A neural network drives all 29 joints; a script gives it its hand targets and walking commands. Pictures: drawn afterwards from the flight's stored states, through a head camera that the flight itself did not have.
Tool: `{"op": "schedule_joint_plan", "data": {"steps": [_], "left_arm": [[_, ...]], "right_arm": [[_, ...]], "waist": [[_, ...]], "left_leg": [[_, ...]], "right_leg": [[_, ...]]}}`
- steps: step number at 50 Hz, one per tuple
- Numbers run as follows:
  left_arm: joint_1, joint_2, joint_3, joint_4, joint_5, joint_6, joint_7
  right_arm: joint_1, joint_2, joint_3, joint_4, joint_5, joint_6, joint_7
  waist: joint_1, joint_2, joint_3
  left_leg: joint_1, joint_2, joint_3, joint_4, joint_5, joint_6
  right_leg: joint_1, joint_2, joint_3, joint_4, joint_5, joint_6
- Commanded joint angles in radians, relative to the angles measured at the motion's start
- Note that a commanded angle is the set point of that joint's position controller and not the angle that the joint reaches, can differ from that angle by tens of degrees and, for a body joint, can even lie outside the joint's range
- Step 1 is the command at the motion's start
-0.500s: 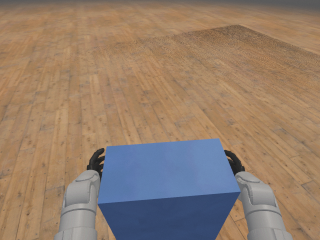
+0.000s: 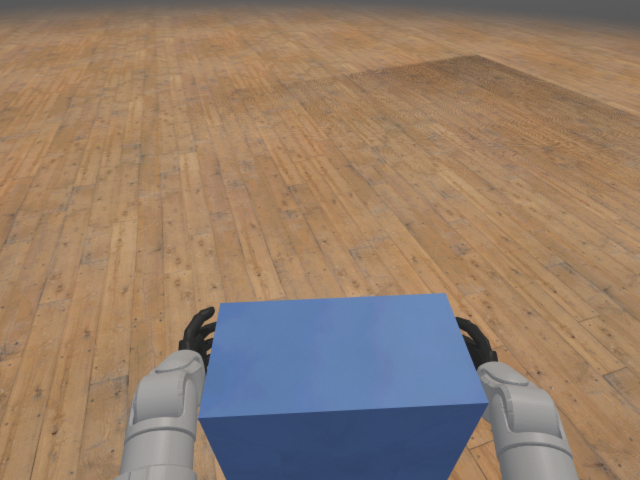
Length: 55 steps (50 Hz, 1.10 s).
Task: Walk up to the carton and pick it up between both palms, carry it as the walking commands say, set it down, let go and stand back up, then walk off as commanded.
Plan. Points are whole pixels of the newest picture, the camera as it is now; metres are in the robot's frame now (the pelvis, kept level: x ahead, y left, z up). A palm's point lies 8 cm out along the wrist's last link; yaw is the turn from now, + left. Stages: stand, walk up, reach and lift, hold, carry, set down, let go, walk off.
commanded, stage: reach and lift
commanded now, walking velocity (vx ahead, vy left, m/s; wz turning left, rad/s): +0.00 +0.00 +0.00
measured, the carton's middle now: (336, 411) +0.25 +0.01 -0.02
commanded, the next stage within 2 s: hold in 0.32 s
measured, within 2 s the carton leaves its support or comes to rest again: neither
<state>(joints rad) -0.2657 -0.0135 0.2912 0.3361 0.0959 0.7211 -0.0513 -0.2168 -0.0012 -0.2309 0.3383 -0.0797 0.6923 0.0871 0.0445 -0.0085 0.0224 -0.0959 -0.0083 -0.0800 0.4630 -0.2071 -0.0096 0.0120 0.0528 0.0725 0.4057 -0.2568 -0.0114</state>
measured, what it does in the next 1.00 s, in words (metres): stands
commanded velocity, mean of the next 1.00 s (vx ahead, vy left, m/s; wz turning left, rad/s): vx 0.00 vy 0.00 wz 0.00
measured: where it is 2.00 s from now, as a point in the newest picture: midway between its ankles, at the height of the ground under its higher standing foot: outside the picture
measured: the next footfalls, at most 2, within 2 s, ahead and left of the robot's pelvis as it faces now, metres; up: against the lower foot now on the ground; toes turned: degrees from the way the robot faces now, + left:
none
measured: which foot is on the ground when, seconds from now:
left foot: down 0.00-1.00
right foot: down 0.00-1.00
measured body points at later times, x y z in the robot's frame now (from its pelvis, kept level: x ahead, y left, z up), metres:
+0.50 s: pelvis -0.01 +0.00 +0.00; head -0.07 +0.02 +0.44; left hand +0.27 +0.20 +0.03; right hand +0.27 -0.17 +0.03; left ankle +0.04 +0.12 -0.74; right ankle -0.01 -0.12 -0.74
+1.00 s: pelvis +0.00 +0.00 +0.00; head -0.07 +0.01 +0.45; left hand +0.28 +0.20 +0.03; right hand +0.28 -0.17 +0.03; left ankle +0.04 +0.12 -0.74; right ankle -0.01 -0.12 -0.74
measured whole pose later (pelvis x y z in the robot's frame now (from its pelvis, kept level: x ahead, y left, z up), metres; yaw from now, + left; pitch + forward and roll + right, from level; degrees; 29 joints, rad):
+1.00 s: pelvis +0.00 +0.00 +0.00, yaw +0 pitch -10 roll -1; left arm -0.22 -0.01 0.27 0.29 0.10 0.73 -0.07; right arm -0.15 0.02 -0.23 0.28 -0.08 0.70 0.09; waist 0.04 -0.01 0.02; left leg -0.07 -0.01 -0.08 0.45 -0.20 -0.01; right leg 0.04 0.05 0.07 0.39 -0.25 -0.01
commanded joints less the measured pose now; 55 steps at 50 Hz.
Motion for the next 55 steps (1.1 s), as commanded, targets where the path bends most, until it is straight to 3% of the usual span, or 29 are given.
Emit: {"op": "schedule_joint_plan", "data": {"steps": [1,2,6,8,10,11,12,14,16,18,21,22,23,25,28,30,32,33,35,37,38,43,47,48,49,50,52,53,55], "left_arm": [[-0.555,-0.944,-0.751,-0.309,-0.224,-0.016,-0.237],[-0.572,-0.937,-0.778,-0.365,-0.237,-0.023,-0.233],[-0.561,-0.909,-0.703,-0.275,-0.185,-0.006,-0.231],[-0.55,-0.929,-0.734,-0.273,-0.19,0.001,-0.237],[-0.578,-0.927,-0.761,-0.327,-0.215,-0.014,-0.234],[-0.556,-0.933,-0.778,-0.344,-0.216,-0.019,-0.233],[-0.553,-0.931,-0.766,-0.342,-0.221,-0.014,-0.239],[-0.573,-0.916,-0.719,-0.255,-0.187,-0.004,-0.244],[-0.642,-0.919,-0.729,-0.285,-0.18,-0.022,-0.234],[-0.673,-0.913,-0.71,-0.229,-0.179,-0.022,-0.234],[-0.641,-0.932,-0.746,-0.27,-0.199,-0.03,-0.241],[-0.655,-0.938,-0.754,-0.267,-0.194,-0.036,-0.243],[-0.627,-0.95,-0.761,-0.263,-0.2,-0.032,-0.235],[-0.634,-0.948,-0.746,-0.266,-0.205,-0.03,-0.242],[-0.513,-0.953,-0.766,-0.252,-0.202,-0.021,-0.242],[-0.597,-0.952,-0.778,-0.298,-0.205,-0.024,-0.241],[-0.622,-0.92,-0.751,-0.327,-0.195,-0.026,-0.245],[-0.565,-0.919,-0.725,-0.266,-0.186,-0.019,-0.244],[-0.572,-0.954,-0.768,-0.296,-0.222,-0.026,-0.249],[-0.554,-0.923,-0.756,-0.319,-0.21,-0.025,-0.245],[-0.524,-0.927,-0.772,-0.344,-0.217,-0.026,-0.245],[-0.526,-0.927,-0.754,-0.297,-0.198,-0.013,-0.234],[-0.511,-0.937,-0.766,-0.284,-0.194,-0.007,-0.238],[-0.575,-0.932,-0.78,-0.32,-0.213,-0.028,-0.24],[-0.593,-0.922,-0.758,-0.327,-0.204,-0.021,-0.243],[-0.55,-0.916,-0.722,-0.277,-0.191,-0.014,-0.238],[-0.563,-0.924,-0.734,-0.302,-0.195,-0.019,-0.244],[-0.577,-0.918,-0.749,-0.312,-0.202,-0.022,-0.237],[-0.488,-0.918,-0.731,-0.266,-0.183,-0.008,-0.235]], "right_arm": [[-0.581,0.867,0.588,-0.321,0.141,-0.02,0.171],[-0.544,0.879,0.605,-0.326,0.147,-0.015,0.17],[-0.613,0.838,0.56,-0.285,0.114,0.001,0.173],[-0.576,0.821,0.538,-0.261,0.107,-0.005,0.177],[-0.603,0.861,0.602,-0.345,0.133,-0.014,0.173],[-0.591,0.856,0.606,-0.335,0.152,-0.016,0.17],[-0.571,0.853,0.593,-0.324,0.135,-0.003,0.175],[-0.617,0.833,0.553,-0.292,0.108,-0.002,0.173],[-0.655,0.837,0.534,-0.269,0.113,-0.025,0.186],[-0.678,0.836,0.516,-0.2,0.099,-0.022,0.191],[-0.667,0.86,0.557,-0.282,0.111,-0.033,0.188],[-0.693,0.863,0.575,-0.297,0.13,-0.045,0.191],[-0.69,0.844,0.573,-0.313,0.131,-0.044,0.193],[-0.615,0.87,0.564,-0.251,0.128,-0.038,0.194],[-0.605,0.866,0.611,-0.352,0.136,-0.034,0.189],[-0.596,0.89,0.599,-0.33,0.133,-0.029,0.182],[-0.586,0.893,0.589,-0.28,0.127,-0.02,0.192],[-0.616,0.89,0.598,-0.335,0.141,-0.023,0.181],[-0.589,0.915,0.621,-0.333,0.143,-0.028,0.18],[-0.583,0.884,0.628,-0.37,0.137,-0.028,0.172],[-0.591,0.889,0.655,-0.402,0.153,-0.019,0.174],[-0.564,0.867,0.606,-0.339,0.143,-0.019,0.173],[-0.548,0.862,0.592,-0.35,0.123,-0.017,0.169],[-0.613,0.876,0.63,-0.387,0.148,-0.034,0.173],[-0.606,0.878,0.608,-0.347,0.136,-0.024,0.174],[-0.59,0.859,0.594,-0.317,0.132,-0.014,0.169],[-0.602,0.88,0.593,-0.339,0.128,-0.021,0.178],[-0.565,0.869,0.585,-0.328,0.124,-0.023,0.177],[-0.541,0.863,0.593,-0.324,0.132,-0.014,0.169]], "waist": [[-0.128,0.053,-0.349],[-0.128,0.068,-0.349],[-0.113,0.014,-0.186],[-0.145,0.08,-0.189],[-0.129,0.028,-0.265],[-0.13,0.077,-0.241],[-0.126,-0.006,-0.283],[-0.122,0.04,-0.186],[-0.11,0.052,-0.196],[-0.117,0.023,-0.155],[-0.132,0.003,-0.233],[-0.113,0.083,-0.267],[-0.13,0.019,-0.259],[-0.126,0.069,-0.216],[-0.126,0.028,-0.302],[-0.132,0.055,-0.297],[-0.124,0.012,-0.266],[-0.115,0.047,-0.262],[-0.138,0.024,-0.282],[-0.104,0.038,-0.286],[-0.125,0.01,-0.343],[-0.104,0.061,-0.289],[-0.123,0.042,-0.252],[-0.102,0.046,-0.304],[-0.131,0.051,-0.259],[-0.121,0.016,-0.225],[-0.1,0.045,-0.254],[-0.124,0.023,-0.288],[-0.107,0.036,-0.206]], "left_leg": [[0.206,-0.075,-0.003,-0.114,0.353,-0.002],[0.235,-0.071,-0.002,-0.107,0.369,0.002],[0.146,-0.064,0.006,-0.135,0.168,0.01],[0.176,-0.071,0.017,-0.132,0.211,-0.005],[0.187,-0.068,0.005,-0.12,0.212,0.005],[0.19,-0.072,0.01,-0.118,0.239,0.004],[0.192,-0.068,-0.003,-0.12,0.243,0.002],[0.175,-0.065,0.012,-0.138,0.08,0.006],[0.179,-0.054,0.006,-0.123,0.069,0.005],[0.166,-0.058,0.014,-0.13,-0.012,0.004],[0.194,-0.06,0.001,-0.12,0.056,0.011],[0.205,-0.061,0.005,-0.121,0.078,0.003],[0.215,-0.053,-0.009,-0.123,0.067,0.002],[0.168,-0.062,0.008,-0.131,0.11,0.003],[0.22,-0.065,0.001,-0.129,0.178,-0.002],[0.222,-0.062,0.004,-0.131,0.112,-0.001],[0.183,-0.062,-0.004,-0.129,0.134,0.01],[0.143,-0.069,0.013,-0.13,0.11,0.016],[0.214,-0.066,0.009,-0.118,0.162,0.008],[0.177,-0.08,0.016,-0.125,0.22,0.008],[0.222,-0.078,0.006,-0.111,0.287,0.009],[0.235,-0.071,0.008,-0.124,0.209,0.0],[0.222,-0.071,0.001,-0.124,0.203,0.003],[0.214,-0.077,0.009,-0.12,0.188,0.001],[0.183,-0.081,0.014,-0.124,0.172,0.005],[0.166,-0.062,0.003,-0.137,0.162,0.008],[0.174,-0.071,0.006,-0.131,0.19,0.008],[0.203,-0.067,0.001,-0.127,0.19,0.006],[0.203,-0.069,0.017,-0.141,0.156,0.003]], "right_leg": [[-0.059,0.019,0.005,-0.1,0.336,0.004],[-0.073,0.018,0.016,-0.106,0.34,0.003],[-0.113,0.009,0.009,-0.13,0.155,-0.004],[-0.132,0.015,0.01,-0.138,0.187,-0.008],[-0.098,0.01,0.012,-0.12,0.201,-0.007],[-0.101,0.007,0.025,-0.124,0.216,-0.007],[-0.082,0.024,0.005,-0.122,0.218,-0.002],[-0.13,0.006,0.014,-0.145,0.058,-0.011],[-0.169,-0.003,0.033,-0.134,0.036,-0.024],[-0.206,-0.008,0.021,-0.139,-0.048,-0.021],[-0.187,0.002,0.02,-0.132,0.017,-0.012],[-0.178,-0.003,0.025,-0.125,0.041,-0.025],[-0.185,0.006,0.015,-0.128,0.029,-0.022],[-0.161,-0.004,0.03,-0.127,0.089,-0.024],[-0.117,0.011,0.018,-0.127,0.158,-0.015],[-0.131,0.002,0.023,-0.126,0.09,-0.02],[-0.136,0.006,0.016,-0.118,0.115,-0.017],[-0.088,-0.005,0.024,-0.115,0.122,-0.016],[-0.121,-0.006,0.028,-0.129,0.15,-0.008],[-0.085,0.007,0.021,-0.128,0.203,-0.005],[-0.09,0.009,0.019,-0.116,0.264,0.001],[-0.11,0.004,0.029,-0.137,0.16,-0.014],[-0.128,0.006,0.028,-0.138,0.155,-0.02],[-0.109,0.009,0.028,-0.131,0.14,-0.018],[-0.125,0.0,0.034,-0.13,0.149,-0.017],[-0.106,0.0,0.029,-0.125,0.143,-0.018],[-0.103,0.002,0.027,-0.12,0.169,-0.021],[-0.111,0.003,0.026,-0.12,0.168,-0.017],[-0.132,-0.001,0.034,-0.144,0.128,-0.019]]}}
